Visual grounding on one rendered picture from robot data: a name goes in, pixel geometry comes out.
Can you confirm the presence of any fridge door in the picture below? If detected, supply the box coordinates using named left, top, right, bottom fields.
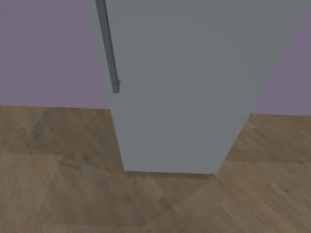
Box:
left=87, top=0, right=311, bottom=175

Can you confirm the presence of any handle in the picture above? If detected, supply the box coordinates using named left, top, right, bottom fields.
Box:
left=95, top=0, right=121, bottom=93

